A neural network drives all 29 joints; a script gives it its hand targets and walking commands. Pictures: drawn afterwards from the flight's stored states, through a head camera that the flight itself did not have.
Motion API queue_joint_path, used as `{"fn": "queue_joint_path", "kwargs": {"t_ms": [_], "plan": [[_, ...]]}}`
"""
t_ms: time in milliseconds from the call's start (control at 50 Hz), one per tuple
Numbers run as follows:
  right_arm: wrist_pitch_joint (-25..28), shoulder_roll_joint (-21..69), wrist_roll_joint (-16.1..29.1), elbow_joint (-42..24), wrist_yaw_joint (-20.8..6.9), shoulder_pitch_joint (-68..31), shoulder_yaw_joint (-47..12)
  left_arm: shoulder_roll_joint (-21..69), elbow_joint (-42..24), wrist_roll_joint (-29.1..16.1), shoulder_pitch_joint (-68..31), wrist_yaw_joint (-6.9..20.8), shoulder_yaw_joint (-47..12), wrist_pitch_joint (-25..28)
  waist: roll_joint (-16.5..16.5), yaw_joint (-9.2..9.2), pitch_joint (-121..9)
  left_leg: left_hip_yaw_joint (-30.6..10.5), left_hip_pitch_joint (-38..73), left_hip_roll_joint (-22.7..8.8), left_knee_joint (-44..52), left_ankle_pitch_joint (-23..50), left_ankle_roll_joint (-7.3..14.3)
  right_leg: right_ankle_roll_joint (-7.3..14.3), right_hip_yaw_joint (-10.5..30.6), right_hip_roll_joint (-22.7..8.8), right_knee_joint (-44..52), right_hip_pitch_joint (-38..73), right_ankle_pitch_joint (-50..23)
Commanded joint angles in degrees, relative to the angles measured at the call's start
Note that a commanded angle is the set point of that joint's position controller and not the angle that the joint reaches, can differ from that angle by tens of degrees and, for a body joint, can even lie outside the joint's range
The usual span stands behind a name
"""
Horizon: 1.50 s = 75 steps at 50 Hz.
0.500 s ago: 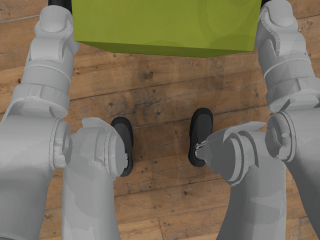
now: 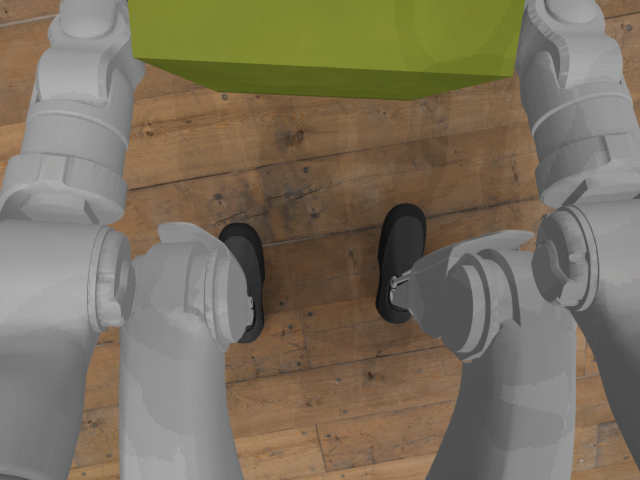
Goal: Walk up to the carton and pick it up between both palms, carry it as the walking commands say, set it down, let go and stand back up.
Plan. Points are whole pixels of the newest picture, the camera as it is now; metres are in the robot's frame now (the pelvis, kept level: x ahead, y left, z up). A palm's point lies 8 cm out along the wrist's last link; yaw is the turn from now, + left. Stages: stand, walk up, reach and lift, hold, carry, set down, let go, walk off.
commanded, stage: reach and lift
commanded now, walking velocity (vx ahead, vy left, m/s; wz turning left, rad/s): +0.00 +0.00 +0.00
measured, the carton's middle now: (322, 12) +0.53 +0.00 -0.25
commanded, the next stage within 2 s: none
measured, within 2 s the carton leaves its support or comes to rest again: leaves its support in 0.08 s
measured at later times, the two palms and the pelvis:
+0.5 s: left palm out of the picture +0.54 +0.19 -0.13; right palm out of the picture +0.54 -0.19 -0.13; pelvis -0.02 +0.00 +0.00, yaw +0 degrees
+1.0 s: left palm out of the picture +0.54 +0.18 -0.06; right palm out of the picture +0.54 -0.19 -0.07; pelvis -0.03 +0.00 +0.02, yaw +0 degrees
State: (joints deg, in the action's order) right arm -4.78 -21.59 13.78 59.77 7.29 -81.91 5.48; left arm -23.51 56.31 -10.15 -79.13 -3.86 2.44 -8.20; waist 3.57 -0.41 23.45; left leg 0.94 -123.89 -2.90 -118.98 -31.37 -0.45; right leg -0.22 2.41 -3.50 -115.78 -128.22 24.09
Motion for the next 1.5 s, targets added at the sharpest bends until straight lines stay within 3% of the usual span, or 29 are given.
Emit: {"fn": "queue_joint_path", "kwargs": {"t_ms": [0, 20, 60, 80, 180, 240, 260, 300, 380, 420, 460, 500, 520, 540, 580, 640, 660, 720, 760, 820, 840, 880, 1020, 1040, 1080, 1200, 1340, 1380, 1480], "plan": [[-0.6, 48.0, 7.9, -21.8, -11.0, -30.4, -17.8, 42.8, -32.8, -11.0, -41.7, 10.6, -16.2, 3.8, -7.4, 2.73, -111.1, 4.2, 42.2, 7.2, 6.1, 24.1, -0.1, 0.8, -6.5, 9.6, 1.4, 52.6, -20.7], [-1.1, 48.3, 6.8, -19.5, -10.7, -30.4, -16.9, 42.9, -29.7, -10.7, -41.1, 11.1, -15.8, 3.3, -6.9, 2.52, -112.1, 4.1, 43.0, 6.8, 6.0, 22.3, -0.3, 0.7, -6.7, 9.6, 1.6, 54.1, -18.7], [-2.2, 48.4, 6.8, -23.8, -10.2, -29.3, -17.8, 42.7, -38.5, -13.5, -47.3, 10.4, -18.5, 2.8, -8.3, 0.42, -126.1, 4.6, 51.2, 7.5, 5.4, 26.5, -0.9, 1.3, -7.1, 10.0, 1.0, 60.2, -22.7], [-2.8, 51.0, 6.9, -23.6, -10.4, -29.9, -18.1, 42.8, -41.7, -13.4, -48.3, 10.3, -17.8, 2.7, -7.9, 1.5, -126.7, 4.6, 52.3, 7.9, 6.1, 28.3, -0.6, 1.1, -7.4, 9.9, 0.7, 60.8, -24.2], [-3.7, 50.7, 5.6, -24.6, -10.8, -38.3, -16.3, 47.3, -28.5, -11.5, -44.5, 11.8, -13.6, -0.3, -4.7, 2.02, -110.4, 4.7, 41.8, 7.9, 8.9, 16.6, 0.2, 1.2, -7.0, 9.5, 3.9, 55.8, -12.9], [-3.9, 53.7, 6.1, -25.0, -11.1, -40.6, -16.4, 47.6, -26.9, -10.9, -47.1, 12.4, -12.5, -0.8, -4.1, 3.59, -108.9, 5.7, 38.0, 7.9, 9.5, 13.7, 0.7, 1.1, -6.8, 9.5, 4.7, 56.4, -11.5], [-4.5, 52.6, 4.7, -27.3, -10.8, -40.6, -15.9, 47.9, -31.5, -12.1, -49.4, 12.6, -12.9, -0.7, -1.6, 1.41, -115.5, 4.6, 39.8, 8.4, 9.7, 15.0, 0.5, 0.9, -7.1, 9.7, 5.1, 61.2, -13.7], [-5.2, 55.0, 5.1, -25.2, -11.2, -40.3, -17.2, 48.4, -30.1, -11.4, -49.3, 13.0, -12.0, -1.2, -2.5, 3.81, -115.0, 5.6, 39.3, 8.2, 10.2, 14.2, 0.7, 0.9, -6.9, 9.6, 4.8, 60.1, -12.2], [-6.6, 55.0, 5.4, -32.7, -11.2, -43.0, -17.7, 50.2, -31.4, -11.2, -49.6, 13.1, -12.5, -3.4, -2.5, 1.18, -123.9, 5.0, 45.1, 8.7, 11.2, 15.4, 0.9, 1.0, -7.8, 9.9, 5.5, 64.2, -13.9], [-7.2, 56.2, 6.1, -32.7, -11.7, -44.4, -17.2, 50.7, -30.7, -9.3, -48.9, 13.4, -10.7, -4.1, -4.1, 3.92, -120.7, 5.4, 43.0, 8.7, 12.0, 13.9, 1.3, 1.3, -7.3, 10.0, 6.0, 62.2, -11.6], [-8.2, 58.4, 4.1, -29.1, -12.2, -41.6, -15.3, 52.0, -32.4, -9.8, -50.0, 14.0, -11.3, -4.2, -2.5, 1.14, -120.5, 4.0, 43.4, 8.7, 12.8, 14.0, 1.4, 1.3, -7.9, 10.1, 6.1, 60.2, -11.7], [-8.6, 59.2, 4.7, -30.0, -12.4, -42.9, -16.4, 50.7, -30.7, -8.5, -49.6, 14.5, -9.8, -4.9, -2.0, 2.7, -122.0, 5.2, 42.4, 8.7, 12.1, 13.8, 1.4, 0.8, -7.7, 10.2, 6.2, 62.4, -11.7], [-8.3, 57.4, 4.0, -32.4, -12.4, -45.3, -15.3, 53.7, -30.9, -9.2, -50.5, 14.7, -11.2, -5.3, -2.8, 0.6, -122.5, 4.7, 43.3, 8.8, 12.7, 13.2, 1.1, 1.1, -8.6, 10.0, 6.3, 61.6, -11.0], [-8.4, 58.2, 4.8, -33.6, -12.4, -45.2, -15.8, 52.9, -32.5, -9.1, -51.1, 14.9, -11.1, -5.7, -4.1, 2.01, -126.5, 4.9, 46.0, 8.7, 12.9, 14.0, 0.9, 1.3, -8.1, 10.0, 6.3, 63.2, -12.0], [-9.5, 59.4, 3.4, -34.0, -12.4, -44.8, -14.9, 53.8, -36.2, -10.0, -53.7, 14.9, -10.6, -6.0, -2.4, -0.19, -126.2, 4.9, 45.1, 9.2, 13.4, 13.3, 1.0, 1.3, -8.6, 10.0, 7.5, 64.8, -11.4], [-10.6, 61.1, 4.0, -32.9, -13.1, -43.7, -15.8, 53.7, -33.2, -8.0, -50.9, 15.4, -9.3, -7.2, -3.4, 2.7, -126.9, 5.2, 45.9, 8.9, 13.8, 13.3, 1.5, 1.3, -7.7, 10.1, 7.7, 64.2, -10.3], [-10.8, 60.9, 2.7, -33.2, -13.1, -43.0, -14.5, 55.6, -32.1, -8.4, -51.0, 15.8, -10.2, -7.6, -3.2, 0.29, -127.0, 4.6, 46.5, 8.9, 14.0, 13.0, 1.3, 1.5, -8.4, 10.3, 7.7, 62.8, -10.2], [-11.4, 59.4, 3.4, -41.9, -12.8, -46.2, -15.9, 57.0, -38.7, -9.6, -50.8, 15.6, -11.3, -8.6, -2.9, -0.98, -138.3, 4.7, 52.2, 9.7, 14.5, 17.4, 1.1, 1.5, -9.0, 10.6, 8.5, 69.5, -14.6], [-12.2, 62.0, 3.3, -36.8, -13.8, -44.7, -15.0, 57.7, -32.1, -7.2, -48.8, 15.8, -8.7, -9.7, -4.6, 1.67, -129.2, 5.0, 49.3, 9.2, 16.2, 12.8, 1.2, 1.6, -8.4, 10.5, 9.7, 64.6, -9.8], [-13.2, 63.7, 3.3, -39.3, -14.5, -44.5, -15.1, 60.6, -37.5, -8.6, -50.3, 16.0, -11.5, -10.3, -4.6, -1.42, -136.4, 3.7, 54.3, 9.7, 17.9, 15.3, 0.9, 1.5, -9.6, 11.1, 10.2, 66.4, -13.0], [-13.8, 61.8, 0.5, -33.6, -14.7, -42.5, -12.0, 61.8, -32.7, -7.7, -49.9, 16.3, -9.8, -10.8, -4.9, -2.33, -128.2, 4.0, 48.9, 10.2, 18.3, 10.7, 0.4, 1.9, -8.9, 10.2, 12.1, 63.7, -8.0], [-14.3, 64.9, 1.1, -32.4, -15.8, -41.5, -11.7, 62.1, -31.6, -5.9, -48.4, 16.9, -9.3, -11.4, -7.4, -0.95, -125.9, 4.4, 50.6, 9.4, 19.7, 8.5, 0.5, 1.9, -9.0, 10.5, 13.1, 61.0, -5.1], [-15.8, 70.2, 1.0, -37.0, -17.0, -42.9, -14.1, 63.5, -33.3, -5.2, -47.7, 18.6, -7.5, -12.5, -1.0, 1.57, -133.7, 5.1, 49.4, 10.8, 21.0, 12.7, 1.3, 0.5, -7.4, 11.2, 16.4, 70.7, -10.7], [-16.3, 68.7, -0.5, -35.9, -17.1, -39.7, -13.0, 64.3, -33.1, -5.0, -45.6, 19.0, -8.6, -13.2, -1.2, -0.2, -135.5, 4.4, 51.5, 10.6, 21.6, 12.8, 1.0, 0.7, -8.2, 11.5, 15.8, 70.6, -10.7], [-16.8, 69.8, 0.5, -36.5, -17.6, -40.0, -13.1, 64.0, -35.7, -5.1, -48.2, 18.9, -9.2, -13.4, -4.3, 0.41, -137.8, 4.4, 53.3, 10.9, 22.1, 13.8, 0.7, 0.7, -7.4, 11.6, 16.4, 70.2, -11.5], [-17.1, 71.6, 2.2, -42.0, -17.9, -41.0, -15.6, 64.7, -40.2, -6.4, -47.4, 19.2, -9.9, -13.6, -2.9, 1.22, -145.3, 4.0, 60.4, 11.4, 23.8, 20.0, 0.9, 0.5, -7.3, 12.2, 17.9, 73.6, -16.1], [-18.4, 71.8, -0.5, -37.5, -18.4, -38.2, -13.1, 65.8, -38.9, -6.5, -49.4, 19.9, -10.1, -14.2, -2.6, -0.87, -138.9, 3.3, 58.8, 11.2, 27.0, 13.0, 0.4, 0.3, -6.3, 11.6, 21.9, 74.9, -10.4], [-18.2, 73.2, 1.4, -40.4, -18.9, -41.2, -14.9, 66.6, -36.5, -5.8, -47.2, 20.1, -8.9, -14.6, -2.4, 1.75, -139.9, 3.1, 61.5, 11.2, 28.4, 14.0, 0.9, 0.3, -6.2, 11.7, 22.4, 75.1, -9.9], [-19.1, 73.4, -0.6, -37.2, -19.3, -38.4, -13.4, 69.0, -33.6, -4.2, -44.6, 20.4, -9.1, -15.3, -3.7, -0.83, -137.1, 2.6, 62.2, 11.2, 30.4, 11.9, 0.6, 0.1, -6.9, 11.7, 24.8, 75.4, -8.1]]}}
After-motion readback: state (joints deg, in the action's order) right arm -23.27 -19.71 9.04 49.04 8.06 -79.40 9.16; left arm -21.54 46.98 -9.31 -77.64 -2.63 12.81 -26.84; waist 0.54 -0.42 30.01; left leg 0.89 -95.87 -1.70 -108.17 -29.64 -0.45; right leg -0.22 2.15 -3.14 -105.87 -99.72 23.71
